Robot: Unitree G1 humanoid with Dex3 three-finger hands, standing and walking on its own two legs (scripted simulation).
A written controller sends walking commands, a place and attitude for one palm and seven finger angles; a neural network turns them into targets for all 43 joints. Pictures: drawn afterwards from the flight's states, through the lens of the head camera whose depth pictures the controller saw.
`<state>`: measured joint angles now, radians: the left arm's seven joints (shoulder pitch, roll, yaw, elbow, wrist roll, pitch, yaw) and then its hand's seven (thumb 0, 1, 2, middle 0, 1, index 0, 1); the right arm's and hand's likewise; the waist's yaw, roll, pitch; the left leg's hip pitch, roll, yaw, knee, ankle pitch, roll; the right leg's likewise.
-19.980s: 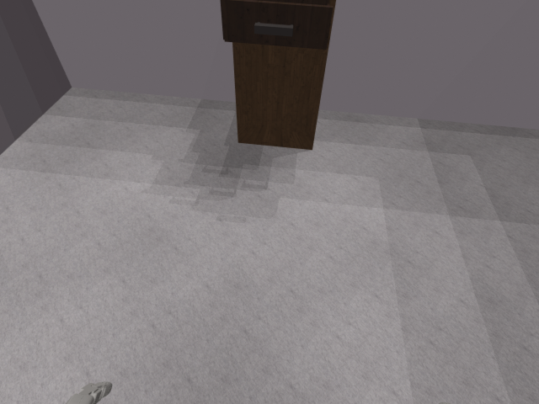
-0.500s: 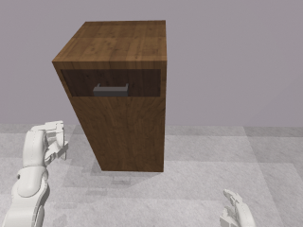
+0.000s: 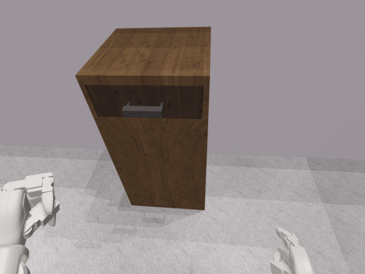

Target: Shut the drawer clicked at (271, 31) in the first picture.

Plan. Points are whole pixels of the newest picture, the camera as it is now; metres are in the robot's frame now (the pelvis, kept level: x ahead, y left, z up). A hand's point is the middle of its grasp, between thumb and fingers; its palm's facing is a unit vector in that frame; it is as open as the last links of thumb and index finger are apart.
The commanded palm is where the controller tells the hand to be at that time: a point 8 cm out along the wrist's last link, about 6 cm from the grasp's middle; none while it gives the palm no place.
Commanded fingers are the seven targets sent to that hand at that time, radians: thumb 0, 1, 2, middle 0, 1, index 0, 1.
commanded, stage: step back with the hand held close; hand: left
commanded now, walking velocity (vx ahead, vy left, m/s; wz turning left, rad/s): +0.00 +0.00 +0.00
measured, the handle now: (144, 108) +0.63 +0.23 +0.01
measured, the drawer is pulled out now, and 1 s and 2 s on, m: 0.00 0.00 0.00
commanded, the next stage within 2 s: stop stepping back and stand still in 1.32 s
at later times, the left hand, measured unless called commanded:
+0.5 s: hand (54, 204) +0.18 +0.25 +0.14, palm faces +0.25 -0.83 -0.50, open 3.3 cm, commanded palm +0.12 +0.29 +0.17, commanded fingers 0.00 0.90 0.90 -1.40 -1.60 -1.40 -1.60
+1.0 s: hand out of the picture +0.07 +0.28 +0.16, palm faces +0.39 -0.77 -0.50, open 3.3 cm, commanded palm +0.00 +0.32 +0.17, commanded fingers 0.00 0.90 0.90 -1.40 -1.60 -1.40 -1.60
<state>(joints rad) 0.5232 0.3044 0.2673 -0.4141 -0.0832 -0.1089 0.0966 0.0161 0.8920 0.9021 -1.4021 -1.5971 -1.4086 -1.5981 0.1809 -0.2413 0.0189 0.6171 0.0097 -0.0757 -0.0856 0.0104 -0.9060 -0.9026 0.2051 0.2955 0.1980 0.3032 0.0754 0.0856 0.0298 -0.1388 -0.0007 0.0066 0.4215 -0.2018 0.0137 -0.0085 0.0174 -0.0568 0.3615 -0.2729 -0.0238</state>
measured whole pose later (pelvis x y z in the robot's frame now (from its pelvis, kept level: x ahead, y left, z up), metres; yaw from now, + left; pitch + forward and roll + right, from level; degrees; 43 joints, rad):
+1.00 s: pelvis -0.10 +0.03 -0.01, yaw +5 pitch +1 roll -3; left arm 0.61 0.43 0.39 -0.59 -0.02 -0.25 0.12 0.02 0.89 0.90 -1.40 -1.60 -1.41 -1.60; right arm 0.23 -0.21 -0.01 0.54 0.00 -0.05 -0.09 0.01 -0.90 -0.90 0.21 0.30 0.20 0.30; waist -0.02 0.02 0.03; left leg -0.46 -0.03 -0.02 0.50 -0.07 0.07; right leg -0.27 0.07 0.01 0.57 -0.28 0.01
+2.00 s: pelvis -0.32 +0.02 -0.02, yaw -2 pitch -2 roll +0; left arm 0.65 0.41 0.36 -0.59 -0.03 -0.20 0.14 0.02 0.89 0.90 -1.40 -1.60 -1.41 -1.60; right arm 0.28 -0.18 0.01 0.62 0.00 -0.11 -0.06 0.01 -0.91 -0.90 0.21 0.30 0.20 0.30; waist -0.06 -0.01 0.00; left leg -0.39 0.00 0.03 0.68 -0.33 0.03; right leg -0.28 0.02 -0.07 0.62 -0.34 -0.05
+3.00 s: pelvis -0.33 +0.06 +0.00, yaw +4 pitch -2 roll +0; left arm 0.28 0.15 0.00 1.12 0.01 0.01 0.02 0.01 0.91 0.90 -0.27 -0.38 -0.27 -0.38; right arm 0.30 -0.15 0.00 1.08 -0.02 0.01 -0.03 0.00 -0.91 -0.90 0.20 0.29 0.20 0.30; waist 0.01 0.02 0.04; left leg -0.17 -0.03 0.05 0.41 -0.21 0.05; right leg -0.20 0.00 -0.03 0.40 -0.17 -0.01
